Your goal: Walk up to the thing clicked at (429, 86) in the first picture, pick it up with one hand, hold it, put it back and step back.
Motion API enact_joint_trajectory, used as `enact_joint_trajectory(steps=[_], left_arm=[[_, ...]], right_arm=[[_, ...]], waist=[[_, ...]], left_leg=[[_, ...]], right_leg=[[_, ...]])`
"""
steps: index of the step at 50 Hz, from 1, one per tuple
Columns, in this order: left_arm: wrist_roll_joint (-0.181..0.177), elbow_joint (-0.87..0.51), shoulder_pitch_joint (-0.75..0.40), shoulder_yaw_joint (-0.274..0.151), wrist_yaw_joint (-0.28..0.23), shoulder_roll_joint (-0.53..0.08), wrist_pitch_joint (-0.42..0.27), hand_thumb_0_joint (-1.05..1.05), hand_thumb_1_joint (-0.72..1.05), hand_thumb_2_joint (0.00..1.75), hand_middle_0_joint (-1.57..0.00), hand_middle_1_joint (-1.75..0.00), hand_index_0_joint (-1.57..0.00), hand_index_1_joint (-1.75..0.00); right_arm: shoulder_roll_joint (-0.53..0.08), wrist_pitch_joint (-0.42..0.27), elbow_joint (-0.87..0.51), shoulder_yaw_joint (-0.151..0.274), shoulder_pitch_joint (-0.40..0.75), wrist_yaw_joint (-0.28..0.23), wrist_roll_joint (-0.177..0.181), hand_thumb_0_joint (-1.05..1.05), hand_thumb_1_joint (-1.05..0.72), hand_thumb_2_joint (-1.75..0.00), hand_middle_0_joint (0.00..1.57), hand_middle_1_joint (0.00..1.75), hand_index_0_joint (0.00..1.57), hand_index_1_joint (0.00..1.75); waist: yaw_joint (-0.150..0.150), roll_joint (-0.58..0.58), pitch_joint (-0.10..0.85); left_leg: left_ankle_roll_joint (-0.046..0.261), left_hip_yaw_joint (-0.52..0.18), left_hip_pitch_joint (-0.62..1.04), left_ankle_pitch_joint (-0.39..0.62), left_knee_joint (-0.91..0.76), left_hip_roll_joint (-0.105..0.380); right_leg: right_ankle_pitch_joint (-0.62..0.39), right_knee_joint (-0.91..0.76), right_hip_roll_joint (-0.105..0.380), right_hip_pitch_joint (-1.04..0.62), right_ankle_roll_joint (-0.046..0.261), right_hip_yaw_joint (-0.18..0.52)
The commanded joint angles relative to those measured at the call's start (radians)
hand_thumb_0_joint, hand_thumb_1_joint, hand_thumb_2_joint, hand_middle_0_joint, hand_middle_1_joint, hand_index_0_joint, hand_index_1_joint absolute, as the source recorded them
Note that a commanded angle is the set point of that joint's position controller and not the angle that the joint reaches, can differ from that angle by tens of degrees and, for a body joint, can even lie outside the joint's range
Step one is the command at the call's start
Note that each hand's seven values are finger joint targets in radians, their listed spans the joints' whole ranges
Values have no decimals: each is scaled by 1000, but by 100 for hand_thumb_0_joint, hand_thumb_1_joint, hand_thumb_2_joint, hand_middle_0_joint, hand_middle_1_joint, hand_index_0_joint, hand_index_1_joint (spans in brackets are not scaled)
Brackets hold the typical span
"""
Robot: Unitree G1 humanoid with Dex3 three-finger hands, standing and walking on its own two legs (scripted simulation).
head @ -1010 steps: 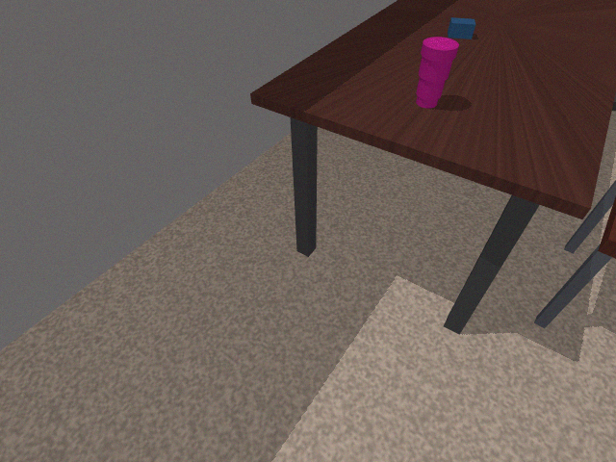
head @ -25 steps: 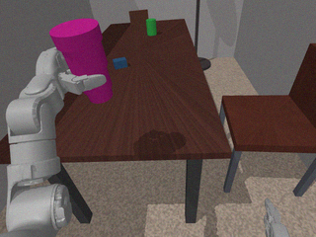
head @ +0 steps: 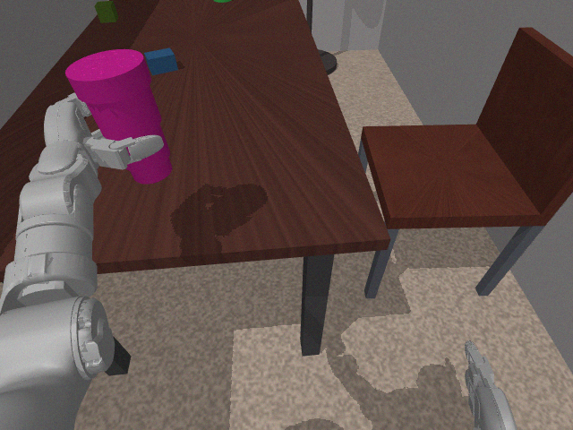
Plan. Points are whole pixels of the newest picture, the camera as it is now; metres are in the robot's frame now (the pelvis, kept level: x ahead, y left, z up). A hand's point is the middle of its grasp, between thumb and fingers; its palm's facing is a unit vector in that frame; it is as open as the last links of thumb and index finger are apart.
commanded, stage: crouch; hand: left
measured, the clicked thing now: (132, 124) +0.46 +0.18 +0.23
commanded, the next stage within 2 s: lower in 1.54 s
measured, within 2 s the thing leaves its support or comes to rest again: neither
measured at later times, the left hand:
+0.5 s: hand (129, 133) +0.53 +0.22 +0.18, palm faces +0.22 -0.97 +0.01, open 10.7 cm
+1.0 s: hand (133, 139) +0.55 +0.23 +0.15, palm faces +0.25 -0.97 -0.01, open 10.6 cm
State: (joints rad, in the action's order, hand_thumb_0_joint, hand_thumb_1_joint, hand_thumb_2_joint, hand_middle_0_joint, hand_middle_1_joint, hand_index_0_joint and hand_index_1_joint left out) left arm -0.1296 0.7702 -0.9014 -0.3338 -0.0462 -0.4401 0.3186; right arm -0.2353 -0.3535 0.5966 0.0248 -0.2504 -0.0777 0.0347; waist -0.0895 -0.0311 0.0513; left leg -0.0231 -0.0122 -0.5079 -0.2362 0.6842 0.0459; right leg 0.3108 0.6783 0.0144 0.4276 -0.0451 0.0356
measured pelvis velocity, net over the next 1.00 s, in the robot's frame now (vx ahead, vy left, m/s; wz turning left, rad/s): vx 0.05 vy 0.01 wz -0.02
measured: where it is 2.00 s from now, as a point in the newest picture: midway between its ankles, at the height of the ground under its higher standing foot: outside the picture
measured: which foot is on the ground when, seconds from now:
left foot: down 0.00-1.00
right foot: down 0.00-1.00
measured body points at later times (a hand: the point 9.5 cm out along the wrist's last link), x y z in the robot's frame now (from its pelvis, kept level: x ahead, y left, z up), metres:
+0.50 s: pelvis +0.03 +0.01 +0.00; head +0.07 +0.02 +0.45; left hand +0.51 +0.27 +0.18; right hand +0.18 -0.24 -0.05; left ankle +0.07 +0.13 -0.72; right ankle +0.02 -0.15 -0.72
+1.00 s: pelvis +0.05 +0.01 -0.01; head +0.11 +0.02 +0.44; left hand +0.53 +0.28 +0.15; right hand +0.20 -0.25 -0.06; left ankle +0.07 +0.13 -0.72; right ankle +0.02 -0.15 -0.72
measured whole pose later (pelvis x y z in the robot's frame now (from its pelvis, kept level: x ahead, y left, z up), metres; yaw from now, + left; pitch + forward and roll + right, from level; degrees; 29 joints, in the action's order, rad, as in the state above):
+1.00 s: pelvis +0.05 +0.01 -0.01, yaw -1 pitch +12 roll -2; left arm -0.07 1.05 -0.93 -0.40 0.01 -0.52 -0.04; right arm -0.23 -0.14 0.38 0.01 -0.28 -0.02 0.00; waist -0.14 -0.02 0.09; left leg -0.01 -0.01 -0.66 -0.34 0.78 0.06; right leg 0.38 0.72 0.00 0.55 -0.05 0.04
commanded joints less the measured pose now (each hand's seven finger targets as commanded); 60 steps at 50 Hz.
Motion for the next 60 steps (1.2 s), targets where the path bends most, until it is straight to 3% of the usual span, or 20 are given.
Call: enact_joint_trajectory(steps=[1, 8, 12, 16, 17, 20, 25, 26, 30, 31, 32, 34, 36, 38, 39, 43, 49, 51, 55, 60], left_arm=[[0, -196, -677, -52, 25, -328, -211, 0, -6, 137, -135, -154, -138, -155], [-3, -37, -681, -36, 81, -298, -311, 0, 2, 140, -140, -157, -142, -157], [17, 14, -664, -34, 72, -316, -344, 0, -1, 137, -138, -154, -140, -155], [3, -193, -783, -64, 64, -374, -397, 0, -3, 134, -136, -151, -138, -152], [3, -81, -726, -63, 65, -354, -392, 0, -4, 135, -137, -152, -139, -153], [1, -186, -756, -96, 60, -413, -420, 0, -7, 133, -133, -149, -135, -150], [14, -36, -619, -68, 50, -336, -414, 0, -8, 132, -128, -145, -130, -146], [13, -124, -677, -87, 47, -378, -428, 0, -7, 130, -128, -143, -130, -145], [17, -69, -641, -88, 55, -368, -425, 0, -8, 130, -129, -145, -131, -146], [20, 48, -552, -73, 58, -328, -414, 0, -7, 130, -128, -144, -131, -145], [15, -92, -638, -69, 64, -343, -434, 0, -6, 129, -126, -142, -128, -143], [16, -128, -666, -76, 71, -359, -438, 0, -5, 129, -129, -143, -131, -144], [8, -77, -635, -65, 74, -320, -431, 0, -10, 128, -128, -142, -130, -144], [5, -90, -655, -90, 70, -352, -440, 0, -10, 128, -127, -142, -129, -143], [9, -27, -622, -72, 73, -326, -436, 0, -11, 129, -128, -143, -130, -144], [25, -26, -632, -103, 56, -383, -452, 0, -9, 129, -126, -142, -128, -143], [35, -67, -708, -109, 58, -416, -489, 0, -4, 127, -124, -140, -126, -141], [30, -70, -725, -122, 65, -442, -497, 0, -5, 128, -124, -141, -126, -142], [44, -18, -725, -112, 76, -434, -499, 0, -4, 129, -125, -141, -127, -142], [60, 87, -708, -127, 76, -467, -503, 0, -3, 131, -127, -143, -129, -144]], right_arm=[[-137, -54, -170, 60, 80, 3, -8, 0, 55, -5, 5, 5, 5, 5], [-97, -21, -210, 13, 41, 25, -9, 0, 56, -5, 5, 5, 5, 5], [-131, -2, -259, 47, 24, 29, -14, 0, 56, -5, 5, 5, 5, 5], [-124, 17, -346, 39, 55, 29, -12, 0, 55, -5, 5, 5, 5, 5], [-131, 21, -352, 40, 39, 27, -14, 0, 55, -5, 5, 5, 5, 5], [-104, 47, -301, 24, -2, 26, -17, 0, 54, -6, 5, 5, 5, 5], [-89, 79, -298, 8, 8, 33, -24, 0, 55, -5, 5, 5, 5, 5], [-89, 85, -290, 13, 11, 35, -22, 0, 55, -5, 5, 5, 5, 5], [-116, 110, -294, 46, -38, 36, -26, 0, 55, -5, 5, 5, 5, 5], [-126, 113, -277, 58, -44, 38, -24, 0, 55, -5, 5, 5, 5, 5], [-112, 113, -303, 50, -16, 43, -21, 0, 55, -5, 5, 5, 5, 5], [-115, 119, -322, 47, -12, 42, -22, 0, 55, -5, 5, 5, 5, 5], [-109, 125, -336, 44, -7, 45, -19, 0, 54, -5, 5, 5, 5, 5], [-117, 130, -327, 50, 5, 45, -18, 0, 54, -5, 5, 5, 5, 5], [-118, 135, -319, 50, -7, 44, -22, 0, 54, -5, 5, 5, 5, 5], [-124, 150, -357, 50, 15, 50, -27, 0, 54, -5, 5, 5, 5, 5], [-111, 173, -383, 43, -19, 51, -31, 0, 54, -5, 5, 5, 5, 5], [-145, 176, -410, 73, -13, 45, -34, 0, 54, -5, 5, 5, 5, 5], [-108, 189, -408, 34, -6, 58, -40, 0, 54, -6, 5, 5, 5, 5], [-144, 199, -421, 65, 20, 57, -45, 0, 55, -5, 5, 5, 5, 5]], waist=[[-15, -34, 427], [-36, -45, 406], [-46, -79, 391], [-8, -177, 557], [-29, -111, 517], [-1, -158, 593], [-21, -113, 457], [-4, -157, 506], [-26, -118, 515], [-46, -82, 421], [-27, -126, 478], [-26, -128, 560], [-40, -91, 530], [-26, -105, 542], [-52, -94, 511], [-32, -92, 492], [-47, -133, 561], [-63, -124, 608], [-54, -172, 587], [-74, -155, 540]], left_leg=[[30, 22, 290, 32, -75, -28], [38, 32, 258, 71, -56, -27], [27, 20, 277, 52, -56, -15], [16, 10, 366, 148, -42, -5], [20, 1, 351, 150, -40, 1], [26, 14, 350, 236, -17, -8], [27, 14, 303, 281, -6, 0], [26, 16, 320, 285, -4, -3], [34, 23, 304, 302, 8, -4], [33, 15, 282, 294, 7, 2], [35, 20, 297, 293, 11, -3], [37, 19, 351, 355, 28, 2], [41, 16, 326, 340, 30, 1], [37, 14, 327, 357, 34, 2], [40, 11, 324, 356, 42, 5], [37, 13, 269, 303, 41, 0], [40, 13, 282, 281, 61, -2], [43, 12, 292, 319, 79, 0], [36, 6, 290, 373, 92, 6], [38, 3, 231, 273, 94, 7]], right_leg=[[-114, -119, -36, 9, 31, -62], [-154, -109, -37, 58, 32, -59], [-126, -102, -46, 103, 43, -67], [-181, -83, -50, 36, 53, -74], [-177, -85, -56, 47, 50, -80], [-258, -73, -47, -16, 45, -67], [-271, -75, -54, 45, 44, -70], [-274, -73, -50, 31, 46, -67], [-326, -65, -48, 9, 38, -63], [-300, -65, -53, 68, 39, -68], [-308, -63, -48, 45, 39, -60], [-347, -50, -49, 37, 38, -63], [-344, -52, -50, 45, 34, -64], [-344, -40, -49, 45, 37, -64], [-336, -43, -51, 81, 35, -65], [-303, -36, -45, 62, 37, -63], [-298, -20, -43, 77, 37, -55], [-339, -11, -42, 66, 33, -51], [-346, 2, -42, 107, 40, -52], [-272, 7, -45, 149, 43, -53]])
